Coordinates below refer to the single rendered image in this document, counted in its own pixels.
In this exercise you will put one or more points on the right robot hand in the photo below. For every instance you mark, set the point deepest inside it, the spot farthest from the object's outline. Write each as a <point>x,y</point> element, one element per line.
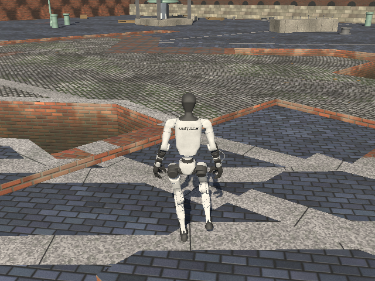
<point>215,169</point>

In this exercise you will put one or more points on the right robot foot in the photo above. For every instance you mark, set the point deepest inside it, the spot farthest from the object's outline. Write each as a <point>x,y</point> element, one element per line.
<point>209,225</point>

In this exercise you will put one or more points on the left robot forearm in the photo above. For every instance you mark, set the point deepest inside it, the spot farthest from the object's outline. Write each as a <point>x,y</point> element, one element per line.
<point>160,156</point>

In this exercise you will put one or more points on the robot right upper arm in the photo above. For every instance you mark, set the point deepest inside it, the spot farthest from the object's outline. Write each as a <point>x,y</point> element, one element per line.
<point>209,134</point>

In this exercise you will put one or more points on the robot left upper arm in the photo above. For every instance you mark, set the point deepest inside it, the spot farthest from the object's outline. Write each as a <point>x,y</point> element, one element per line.
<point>170,123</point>

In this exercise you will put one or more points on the left robot hand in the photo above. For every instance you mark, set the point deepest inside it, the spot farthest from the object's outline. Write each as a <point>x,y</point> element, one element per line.
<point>158,169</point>

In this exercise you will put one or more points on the right robot forearm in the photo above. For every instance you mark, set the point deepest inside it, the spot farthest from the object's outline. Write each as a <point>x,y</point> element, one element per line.
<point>216,157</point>

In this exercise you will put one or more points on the robot right shin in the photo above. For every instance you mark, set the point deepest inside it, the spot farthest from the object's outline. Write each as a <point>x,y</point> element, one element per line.
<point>206,203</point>

